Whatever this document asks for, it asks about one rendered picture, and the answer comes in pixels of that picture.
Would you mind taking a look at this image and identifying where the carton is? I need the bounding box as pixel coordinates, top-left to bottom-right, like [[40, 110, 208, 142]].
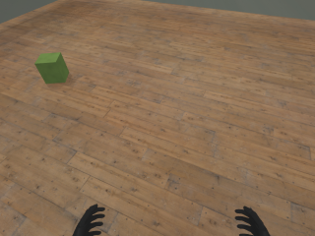
[[34, 52, 69, 84]]

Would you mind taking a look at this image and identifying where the robot right hand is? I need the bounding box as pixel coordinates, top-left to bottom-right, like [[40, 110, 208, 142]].
[[235, 206, 271, 236]]

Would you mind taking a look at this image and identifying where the robot left hand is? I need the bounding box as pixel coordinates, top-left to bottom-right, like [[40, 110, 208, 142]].
[[72, 204, 105, 236]]

